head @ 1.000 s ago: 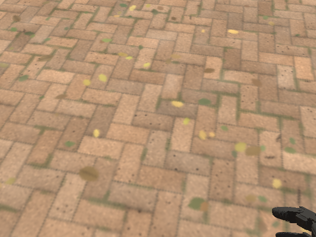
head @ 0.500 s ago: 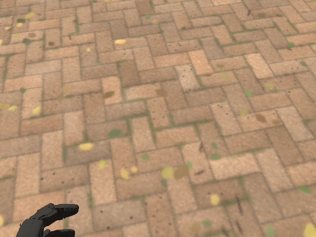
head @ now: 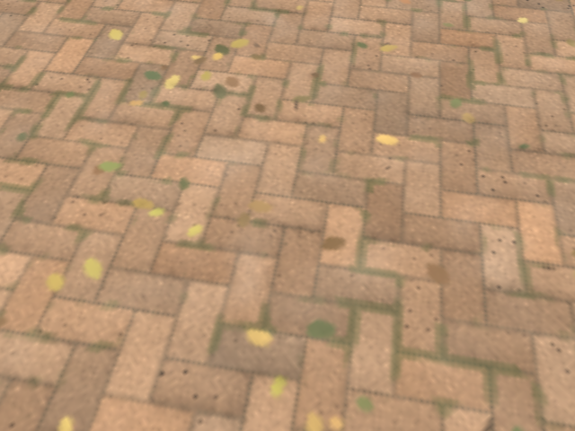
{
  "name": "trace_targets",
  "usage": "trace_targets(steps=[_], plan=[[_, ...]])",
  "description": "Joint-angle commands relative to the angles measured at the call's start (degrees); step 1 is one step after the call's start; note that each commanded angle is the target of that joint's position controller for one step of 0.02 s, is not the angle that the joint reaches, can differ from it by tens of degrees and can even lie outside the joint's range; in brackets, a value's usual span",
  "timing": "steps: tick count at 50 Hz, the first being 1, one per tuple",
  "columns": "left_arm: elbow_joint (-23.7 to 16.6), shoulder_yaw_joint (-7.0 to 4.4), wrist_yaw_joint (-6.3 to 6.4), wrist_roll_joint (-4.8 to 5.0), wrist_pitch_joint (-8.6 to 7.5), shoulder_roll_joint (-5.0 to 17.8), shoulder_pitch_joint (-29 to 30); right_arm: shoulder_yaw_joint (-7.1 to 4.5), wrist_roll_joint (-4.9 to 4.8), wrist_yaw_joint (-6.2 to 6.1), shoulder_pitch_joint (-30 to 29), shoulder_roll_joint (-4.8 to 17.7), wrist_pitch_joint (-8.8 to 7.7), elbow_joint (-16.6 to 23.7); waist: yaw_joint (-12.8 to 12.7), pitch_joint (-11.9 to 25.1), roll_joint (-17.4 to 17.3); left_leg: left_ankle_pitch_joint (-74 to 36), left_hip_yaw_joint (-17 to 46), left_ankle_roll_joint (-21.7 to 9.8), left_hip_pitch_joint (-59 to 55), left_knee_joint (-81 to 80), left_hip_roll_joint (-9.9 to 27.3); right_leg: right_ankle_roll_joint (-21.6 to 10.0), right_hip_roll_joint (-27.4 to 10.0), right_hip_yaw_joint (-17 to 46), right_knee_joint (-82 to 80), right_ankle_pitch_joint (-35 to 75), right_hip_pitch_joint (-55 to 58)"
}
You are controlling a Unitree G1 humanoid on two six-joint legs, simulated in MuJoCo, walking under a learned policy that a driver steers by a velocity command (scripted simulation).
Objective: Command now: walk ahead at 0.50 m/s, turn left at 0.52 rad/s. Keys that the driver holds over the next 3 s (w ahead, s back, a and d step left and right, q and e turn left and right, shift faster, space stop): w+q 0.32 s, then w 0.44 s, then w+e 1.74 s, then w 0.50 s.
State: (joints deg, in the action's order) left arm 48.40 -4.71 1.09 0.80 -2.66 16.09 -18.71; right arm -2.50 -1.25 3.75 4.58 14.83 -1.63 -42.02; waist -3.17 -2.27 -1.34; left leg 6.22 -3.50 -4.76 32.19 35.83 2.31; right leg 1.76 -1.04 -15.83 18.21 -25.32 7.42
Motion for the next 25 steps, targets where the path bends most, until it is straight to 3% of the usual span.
trace_targets(steps=[1,2,3,4,5,6,7,8,10,12,16,20,23,24,25], plan=[[-3.91,-2.31,0.89,0.53,0.26,11.34,3.20,-5.58,-0.32,-1.08,17.18,12.70,0.05,0.14,12.65,10.14,3.71,1.14,-0.73,-5.42,-26.90,-3.80,-5.74,-4.55,-11.52,1.92,29.22,60.46,-10.76],[-6.26,-0.15,0.38,-1.91,-0.76,4.04,-1.71,-7.11,-0.56,-2.26,20.13,19.36,0.35,-0.49,8.65,14.77,-11.09,2.33,25.11,-13.67,-47.08,-5.23,8.67,-0.53,-3.42,3.18,50.76,15.09,-34.64],[-7.57,1.04,-0.43,-1.06,-3.16,3.14,-0.94,-6.32,-0.17,-1.79,19.58,18.81,-0.68,1.74,8.07,24.29,-10.31,12.80,52.96,-21.85,-56.40,-16.43,17.21,0.18,5.10,17.48,62.24,-10.22,-47.24],[-8.93,-0.19,-1.22,1.41,-4.74,7.93,6.63,-5.09,0.30,-1.50,18.69,14.34,-1.41,1.65,10.85,18.87,-4.07,13.01,46.86,-17.74,-53.45,-19.73,16.05,-1.35,1.34,22.18,62.98,-5.88,-53.19],[-9.92,0.03,-1.28,1.83,-5.60,7.66,9.08,-4.61,0.15,-1.57,15.98,12.50,-1.96,1.67,9.22,11.86,-2.10,9.74,38.78,-15.38,-45.52,-19.74,13.80,-2.58,-1.20,21.50,58.59,-0.62,-53.85],[-9.16,-0.07,-0.79,0.46,-5.80,7.32,9.07,-4.01,-0.02,-1.70,12.01,10.55,-2.13,2.28,6.40,7.40,1.32,3.45,32.17,-13.37,-36.85,-19.65,11.18,-2.49,-3.58,21.08,53.34,3.02,-50.87],[-8.64,-0.58,-0.50,-0.72,-5.36,7.99,8.31,-3.38,0.41,-1.99,9.27,8.63,-2.18,3.20,4.33,5.50,0.62,-2.59,27.52,-12.39,-30.48,-20.47,9.11,-2.07,-5.03,21.12,49.35,5.56,-46.54],[-8.48,-0.78,-0.59,-1.06,-4.61,7.99,7.35,-3.11,0.96,-2.25,8.21,8.15,-2.15,4.06,2.99,5.12,-0.64,-5.95,25.63,-12.18,-26.63,-21.62,7.90,-1.49,-5.52,21.15,47.64,7.13,-43.26],[-8.54,-0.53,-0.56,-1.59,-3.42,6.36,6.67,-3.38,0.73,-2.83,8.43,9.05,-2.32,4.30,2.17,4.75,-0.79,-12.01,22.19,-12.48,-22.39,-22.70,6.67,0.37,-5.28,19.86,43.04,9.06,-41.42],[-9.71,-0.04,-0.41,-1.73,-2.82,5.05,9.96,-3.81,0.53,-3.65,9.91,10.61,-2.29,3.93,2.83,3.33,-0.88,-13.88,19.16,-11.72,-19.60,-23.15,5.14,2.07,-4.31,18.84,35.98,14.24,-41.95],[-11.78,1.01,-1.09,-1.16,-3.24,3.15,18.65,-4.03,0.05,-4.58,12.84,11.15,-1.48,3.22,6.40,2.20,-3.45,-5.72,16.91,-8.06,-17.05,-22.02,1.90,2.89,-0.74,18.30,18.07,28.51,-37.41],[-12.42,0.78,-2.49,-0.45,-4.29,4.90,21.53,-3.64,-0.07,-4.72,16.52,10.02,-1.21,1.28,8.05,1.93,-4.29,-1.01,20.70,-7.17,-22.67,-19.01,5.47,1.22,-0.42,19.41,11.47,31.29,-35.99],[-11.97,0.06,-2.87,-0.55,-4.98,6.76,18.72,-3.79,0.40,-4.81,16.38,10.23,-0.91,0.69,5.98,1.48,-6.08,-5.88,23.74,-6.00,-27.42,-14.71,8.12,-1.86,-0.36,18.90,9.56,24.24,-33.89],[-10.78,-0.51,-2.66,-0.76,-5.19,7.57,14.65,-3.62,0.43,-4.74,15.54,9.81,-0.78,0.89,3.60,2.90,-6.17,-12.12,22.99,-5.04,-27.69,-10.80,6.73,-3.37,0.65,17.43,7.52,23.36,-28.60],[-9.32,-1.39,-2.37,-1.38,-5.46,9.51,8.16,-2.87,0.73,-4.55,15.34,7.94,-0.79,1.32,0.53,8.08,-4.63,-15.85,20.51,-3.44,-25.86,-1.60,3.50,-5.79,-1.49,18.97,8.11,24.03,-18.24]])
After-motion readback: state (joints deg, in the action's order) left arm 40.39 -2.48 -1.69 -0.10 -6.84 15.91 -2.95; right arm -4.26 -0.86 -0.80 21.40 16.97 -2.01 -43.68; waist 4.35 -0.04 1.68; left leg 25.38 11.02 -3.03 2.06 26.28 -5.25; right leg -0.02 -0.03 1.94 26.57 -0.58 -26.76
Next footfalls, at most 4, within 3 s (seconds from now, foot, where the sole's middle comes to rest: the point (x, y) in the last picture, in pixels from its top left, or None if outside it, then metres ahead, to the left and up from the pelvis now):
0.02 left None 0.18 0.09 -0.76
0.50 right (339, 415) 0.49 -0.06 -0.76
1.00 left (212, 328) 0.69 0.25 -0.76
1.52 right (316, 238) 0.98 0.00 -0.76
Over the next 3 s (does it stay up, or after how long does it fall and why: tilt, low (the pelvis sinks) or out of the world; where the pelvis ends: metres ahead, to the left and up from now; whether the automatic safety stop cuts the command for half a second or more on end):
stays up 1.54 -0.23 0.02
